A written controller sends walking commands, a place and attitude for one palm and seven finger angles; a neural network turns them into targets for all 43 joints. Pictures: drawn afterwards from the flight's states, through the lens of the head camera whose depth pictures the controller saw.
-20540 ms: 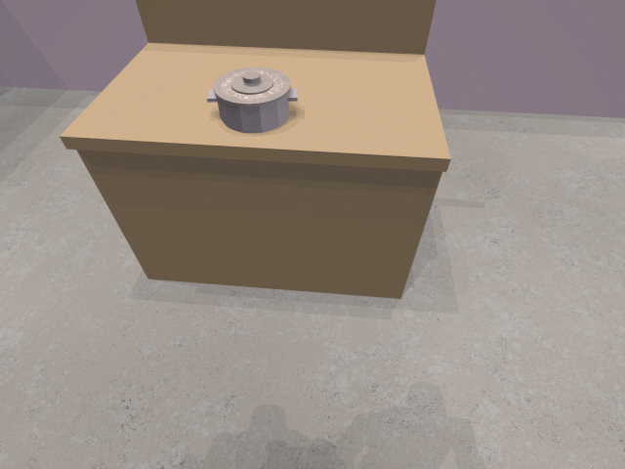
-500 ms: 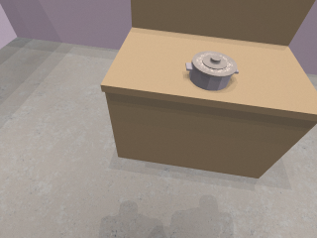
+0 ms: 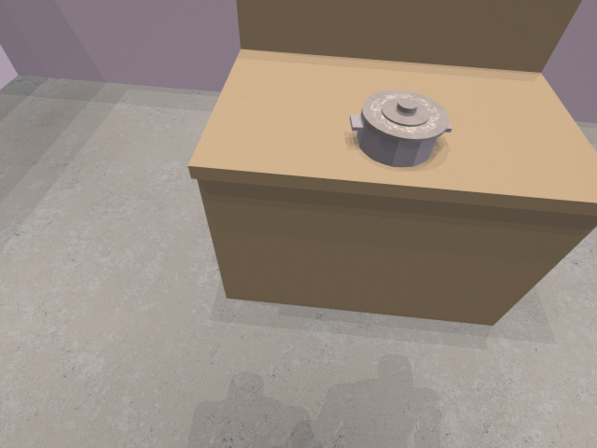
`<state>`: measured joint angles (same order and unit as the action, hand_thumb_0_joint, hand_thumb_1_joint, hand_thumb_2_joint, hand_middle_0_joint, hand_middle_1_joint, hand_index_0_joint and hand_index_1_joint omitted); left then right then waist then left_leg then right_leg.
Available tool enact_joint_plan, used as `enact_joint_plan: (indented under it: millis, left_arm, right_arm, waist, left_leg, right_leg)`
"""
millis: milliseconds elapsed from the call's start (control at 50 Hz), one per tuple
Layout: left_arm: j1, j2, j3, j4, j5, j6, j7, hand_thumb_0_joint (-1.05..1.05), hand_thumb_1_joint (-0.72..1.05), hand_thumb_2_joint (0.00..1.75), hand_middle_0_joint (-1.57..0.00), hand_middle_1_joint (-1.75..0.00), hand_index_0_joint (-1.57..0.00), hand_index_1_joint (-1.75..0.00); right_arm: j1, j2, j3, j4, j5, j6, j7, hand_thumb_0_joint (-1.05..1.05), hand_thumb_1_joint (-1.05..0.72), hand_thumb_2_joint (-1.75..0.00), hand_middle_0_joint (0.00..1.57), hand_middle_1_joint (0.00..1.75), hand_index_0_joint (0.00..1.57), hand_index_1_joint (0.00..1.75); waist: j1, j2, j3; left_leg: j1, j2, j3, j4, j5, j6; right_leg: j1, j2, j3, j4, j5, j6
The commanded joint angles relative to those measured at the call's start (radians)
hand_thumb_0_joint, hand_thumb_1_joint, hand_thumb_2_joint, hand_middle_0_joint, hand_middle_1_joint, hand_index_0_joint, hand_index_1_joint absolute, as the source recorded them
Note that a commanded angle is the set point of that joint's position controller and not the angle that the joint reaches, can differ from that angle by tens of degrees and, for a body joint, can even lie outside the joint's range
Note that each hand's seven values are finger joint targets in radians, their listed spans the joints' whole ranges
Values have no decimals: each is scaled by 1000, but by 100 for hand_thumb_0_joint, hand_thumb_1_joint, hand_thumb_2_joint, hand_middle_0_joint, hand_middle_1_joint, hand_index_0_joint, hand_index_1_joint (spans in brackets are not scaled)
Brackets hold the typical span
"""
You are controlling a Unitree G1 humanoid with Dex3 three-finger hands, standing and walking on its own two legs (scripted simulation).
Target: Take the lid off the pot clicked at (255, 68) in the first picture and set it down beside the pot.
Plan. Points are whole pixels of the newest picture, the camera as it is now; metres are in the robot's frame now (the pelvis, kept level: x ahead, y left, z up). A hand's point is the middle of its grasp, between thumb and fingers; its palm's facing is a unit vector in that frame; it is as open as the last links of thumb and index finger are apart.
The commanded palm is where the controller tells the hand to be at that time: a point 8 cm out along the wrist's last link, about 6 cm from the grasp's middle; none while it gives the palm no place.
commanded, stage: come to a stop and stand still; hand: left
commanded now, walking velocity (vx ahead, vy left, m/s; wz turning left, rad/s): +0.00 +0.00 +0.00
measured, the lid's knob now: (407, 105) +0.83 -0.21 +0.02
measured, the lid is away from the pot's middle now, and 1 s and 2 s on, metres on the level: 0.01 0.01 0.01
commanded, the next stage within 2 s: look again from close up in 0.08 s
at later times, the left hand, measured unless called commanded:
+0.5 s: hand out of the picture -0.05 +0.14 -0.18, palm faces +0.05 -0.99 -0.12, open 7.4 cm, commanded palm none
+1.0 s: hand out of the picture -0.03 +0.13 -0.18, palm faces +0.06 -0.99 -0.14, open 7.4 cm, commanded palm none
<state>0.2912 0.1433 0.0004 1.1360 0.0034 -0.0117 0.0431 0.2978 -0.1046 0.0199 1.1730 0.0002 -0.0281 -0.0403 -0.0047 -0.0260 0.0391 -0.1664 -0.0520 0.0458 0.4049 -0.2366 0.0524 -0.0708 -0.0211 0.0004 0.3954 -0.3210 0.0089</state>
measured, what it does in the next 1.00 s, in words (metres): stands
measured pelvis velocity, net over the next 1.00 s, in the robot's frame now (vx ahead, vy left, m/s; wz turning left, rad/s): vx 0.01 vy -0.01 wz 0.01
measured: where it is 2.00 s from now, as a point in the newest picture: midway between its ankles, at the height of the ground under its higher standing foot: outside the picture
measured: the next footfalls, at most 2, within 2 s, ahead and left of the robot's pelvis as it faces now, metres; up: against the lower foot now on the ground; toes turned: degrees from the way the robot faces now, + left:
left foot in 2.00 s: +0.23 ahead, -0.01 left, +0.00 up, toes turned +5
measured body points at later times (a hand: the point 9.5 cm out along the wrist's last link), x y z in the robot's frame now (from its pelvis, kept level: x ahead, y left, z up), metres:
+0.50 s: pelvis +0.00 +0.00 +0.00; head +0.02 +0.01 +0.45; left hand -0.05 +0.19 -0.17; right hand -0.02 -0.21 -0.16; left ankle -0.01 +0.08 -0.74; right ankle -0.07 -0.12 -0.74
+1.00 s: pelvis +0.01 -0.01 +0.00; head +0.03 -0.01 +0.45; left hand -0.03 +0.18 -0.16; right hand -0.02 -0.21 -0.16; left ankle -0.01 +0.08 -0.74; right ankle -0.07 -0.12 -0.74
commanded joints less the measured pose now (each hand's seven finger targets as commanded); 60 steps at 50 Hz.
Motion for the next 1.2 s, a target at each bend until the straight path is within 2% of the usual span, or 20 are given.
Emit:
enact_joint_plan:
  millis: [0,60,160,300,420,560,820,880,940,980,1180]
  left_arm:
    - [119,57,7,5,0,-5,6,0,90,90,-20,-30,-20,-30]
    - [123,55,6,8,0,-7,7,0,90,90,-20,-30,-20,-30]
    - [145,43,4,18,1,-8,8,0,90,90,-20,-30,-20,-30]
    - [171,28,0,28,2,-12,9,0,90,90,-20,-30,-20,-30]
    - [185,21,-1,35,2,-13,10,0,90,90,-20,-30,-20,-30]
    - [190,22,0,34,2,-14,12,0,90,90,-20,-30,-20,-30]
    - [198,23,1,31,2,-18,15,0,90,90,-20,-30,-20,-30]
    - [196,25,3,28,2,-18,15,0,90,90,-20,-30,-20,-30]
    - [205,29,4,28,2,-21,15,0,90,90,-20,-30,-20,-30]
    - [198,28,4,23,2,-20,15,0,90,90,-20,-30,-20,-30]
    - [201,28,5,21,1,-22,15,0,90,90,-20,-30,-20,-30]
  right_arm:
    - [81,-99,-22,-6,-3,-8,-9,0,-90,-90,20,30,20,30]
    - [87,-97,-21,-4,-1,-9,-10,0,-90,-90,20,30,20,30]
    - [87,-88,-20,1,0,-8,-10,0,-90,-90,20,30,20,30]
    - [88,-82,-19,4,-1,-9,-11,0,-90,-90,20,30,20,30]
    - [94,-81,-17,5,0,-10,-13,0,-90,-90,20,30,20,30]
    - [99,-81,-17,5,0,-11,-14,0,-90,-90,20,30,20,30]
    - [106,-78,-15,14,0,-11,-14,0,-90,-90,20,30,20,30]
    - [106,-76,-15,15,-1,-10,-15,0,-90,-90,20,30,20,30]
    - [98,-79,-17,15,2,-10,-14,0,-90,-90,20,30,20,30]
    - [102,-73,-15,14,1,-9,-14,0,-90,-90,20,30,20,30]
    - [103,-79,-15,15,0,-9,-16,0,-90,-90,20,30,20,30]
  waist:
    - [13,15,33]
    - [10,13,34]
    - [9,14,51]
    - [9,27,60]
    - [10,18,55]
    - [8,27,52]
    - [10,-3,48]
    - [10,20,55]
    - [14,-2,52]
    - [10,14,58]
    - [9,9,47]
  left_leg:
    - [59,160,-132,-62,300,4]
    - [57,159,-131,-58,319,5]
    - [49,154,-130,-64,260,6]
    - [54,149,-126,-61,250,6]
    - [57,150,-128,-57,271,9]
    - [53,151,-128,-51,288,9]
    - [54,150,-126,-42,317,6]
    - [47,148,-124,-43,311,3]
    - [56,150,-126,-37,308,2]
    - [44,147,-122,-39,299,1]
    - [56,151,-117,-34,313,-3]
  right_leg:
    - [-89,-85,41,-56,179,-32]
    - [-85,-88,43,-55,197,-33]
    - [-99,-89,47,-68,182,-34]
    - [-109,-88,52,-73,189,-34]
    - [-106,-87,53,-71,197,-34]
    - [-96,-88,53,-71,213,-38]
    - [-76,-91,52,-70,269,-39]
    - [-74,-91,58,-72,274,-43]
    - [-78,-92,58,-75,294,-42]
    - [-70,-93,58,-77,296,-42]
    - [-64,-92,62,-73,327,-46]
